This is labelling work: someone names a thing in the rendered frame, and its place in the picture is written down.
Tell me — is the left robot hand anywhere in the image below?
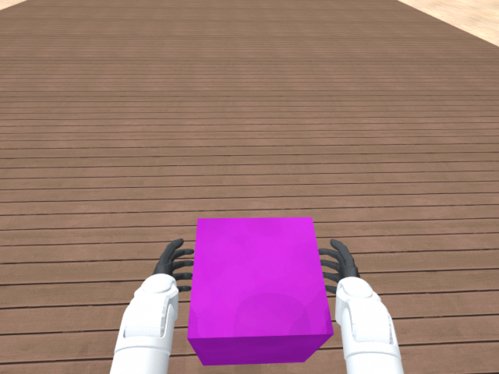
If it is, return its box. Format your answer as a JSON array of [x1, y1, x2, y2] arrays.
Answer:
[[152, 238, 194, 292]]

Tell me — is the right robot hand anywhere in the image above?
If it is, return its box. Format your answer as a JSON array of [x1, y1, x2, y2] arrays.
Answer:
[[318, 239, 360, 294]]

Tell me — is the carton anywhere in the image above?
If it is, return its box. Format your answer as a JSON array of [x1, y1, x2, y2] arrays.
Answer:
[[187, 217, 334, 365]]

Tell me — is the right robot forearm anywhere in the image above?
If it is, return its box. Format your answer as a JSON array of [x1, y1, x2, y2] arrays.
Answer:
[[335, 277, 404, 374]]

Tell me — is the left robot forearm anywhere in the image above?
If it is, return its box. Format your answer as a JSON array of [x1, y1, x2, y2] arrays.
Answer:
[[110, 273, 179, 374]]

